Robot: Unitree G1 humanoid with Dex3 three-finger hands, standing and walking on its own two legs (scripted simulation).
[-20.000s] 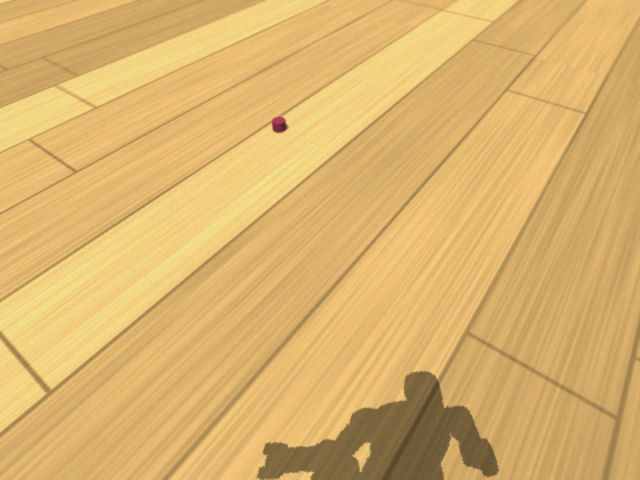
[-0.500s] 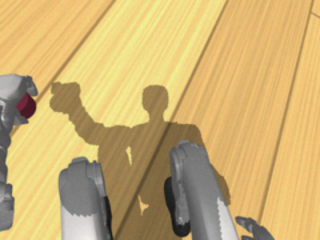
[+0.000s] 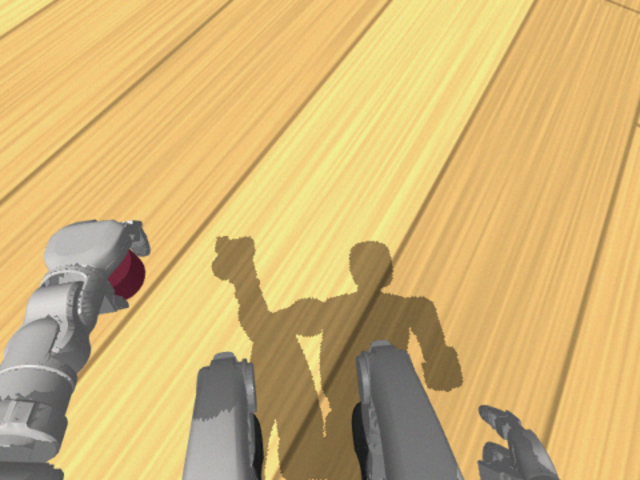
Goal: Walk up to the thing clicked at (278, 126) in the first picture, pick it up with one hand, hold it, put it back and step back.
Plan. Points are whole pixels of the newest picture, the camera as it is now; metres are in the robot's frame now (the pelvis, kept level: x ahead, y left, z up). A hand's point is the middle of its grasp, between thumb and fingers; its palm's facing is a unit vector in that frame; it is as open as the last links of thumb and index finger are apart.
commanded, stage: lift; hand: left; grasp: from above
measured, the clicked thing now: (109, 270) +0.41 +0.27 -0.09
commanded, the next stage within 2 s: hold in 0.76 s
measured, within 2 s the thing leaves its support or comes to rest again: neither
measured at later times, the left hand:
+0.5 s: hand (62, 250) +0.37 +0.24 +0.08, palm faces -0.45 -0.09 -0.89, open 9.2 cm
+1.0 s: hand (30, 197) +0.39 +0.23 +0.14, palm faces -0.45 -0.08 -0.89, open 9.2 cm
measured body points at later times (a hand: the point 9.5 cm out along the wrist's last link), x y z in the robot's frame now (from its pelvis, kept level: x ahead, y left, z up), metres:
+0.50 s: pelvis +0.04 +0.00 +0.15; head +0.12 +0.00 +0.60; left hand +0.39 +0.24 +0.13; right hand +0.15 -0.27 +0.03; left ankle +0.09 +0.12 -0.50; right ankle +0.09 -0.14 -0.50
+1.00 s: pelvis +0.08 +0.00 +0.21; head +0.13 -0.01 +0.66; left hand +0.41 +0.23 +0.19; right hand +0.18 -0.27 +0.09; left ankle +0.09 +0.12 -0.50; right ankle +0.09 -0.14 -0.50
